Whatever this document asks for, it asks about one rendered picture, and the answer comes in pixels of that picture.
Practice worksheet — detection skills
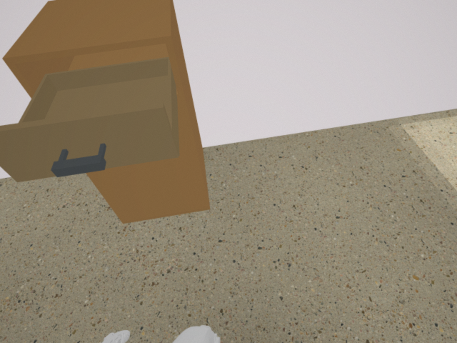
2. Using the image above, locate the drawer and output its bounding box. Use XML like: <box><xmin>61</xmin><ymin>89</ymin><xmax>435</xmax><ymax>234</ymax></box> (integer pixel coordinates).
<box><xmin>0</xmin><ymin>57</ymin><xmax>179</xmax><ymax>182</ymax></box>

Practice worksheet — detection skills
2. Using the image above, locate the left robot thigh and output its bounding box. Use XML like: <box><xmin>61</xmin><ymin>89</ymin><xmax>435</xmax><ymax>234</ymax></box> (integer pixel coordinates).
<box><xmin>172</xmin><ymin>326</ymin><xmax>220</xmax><ymax>343</ymax></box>

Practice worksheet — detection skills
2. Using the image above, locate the handle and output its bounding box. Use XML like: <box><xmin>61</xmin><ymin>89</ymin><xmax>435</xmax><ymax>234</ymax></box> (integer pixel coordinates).
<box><xmin>51</xmin><ymin>143</ymin><xmax>106</xmax><ymax>177</ymax></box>

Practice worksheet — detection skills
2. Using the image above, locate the cabinet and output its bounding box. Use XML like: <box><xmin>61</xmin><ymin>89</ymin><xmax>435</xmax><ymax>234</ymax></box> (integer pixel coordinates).
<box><xmin>2</xmin><ymin>0</ymin><xmax>210</xmax><ymax>224</ymax></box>

